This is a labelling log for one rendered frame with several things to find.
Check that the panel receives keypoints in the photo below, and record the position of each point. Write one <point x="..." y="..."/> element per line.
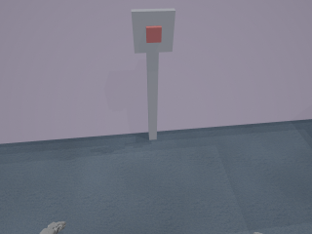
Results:
<point x="153" y="17"/>

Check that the left robot hand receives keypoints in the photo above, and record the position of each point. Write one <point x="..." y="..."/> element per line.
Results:
<point x="54" y="228"/>

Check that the button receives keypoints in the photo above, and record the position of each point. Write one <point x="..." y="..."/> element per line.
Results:
<point x="153" y="34"/>

